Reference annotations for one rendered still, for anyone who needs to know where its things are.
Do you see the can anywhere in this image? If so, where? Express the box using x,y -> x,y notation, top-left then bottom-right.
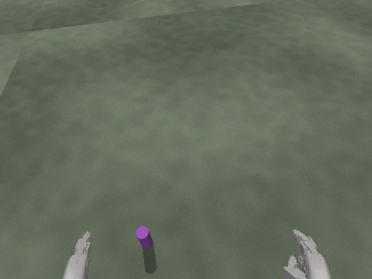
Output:
136,226 -> 153,249

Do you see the left robot hand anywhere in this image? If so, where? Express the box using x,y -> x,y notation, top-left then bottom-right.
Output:
63,231 -> 91,279

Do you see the right robot hand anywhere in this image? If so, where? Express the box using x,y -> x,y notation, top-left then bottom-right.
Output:
284,230 -> 331,279

